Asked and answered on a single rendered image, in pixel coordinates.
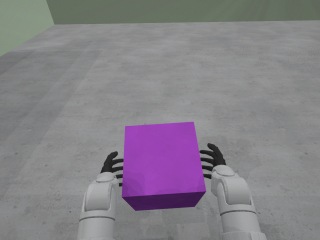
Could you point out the right robot hand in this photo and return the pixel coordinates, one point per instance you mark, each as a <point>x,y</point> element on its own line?
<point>217,159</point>

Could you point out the carton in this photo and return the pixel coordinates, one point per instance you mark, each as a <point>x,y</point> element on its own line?
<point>162,167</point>

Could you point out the left robot hand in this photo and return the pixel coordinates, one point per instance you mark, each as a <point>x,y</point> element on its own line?
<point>109,162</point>

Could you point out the robot right forearm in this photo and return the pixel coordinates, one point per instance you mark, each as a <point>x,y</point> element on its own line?
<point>236,206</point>

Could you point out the robot left forearm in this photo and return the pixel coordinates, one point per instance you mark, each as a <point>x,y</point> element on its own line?
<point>98,210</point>

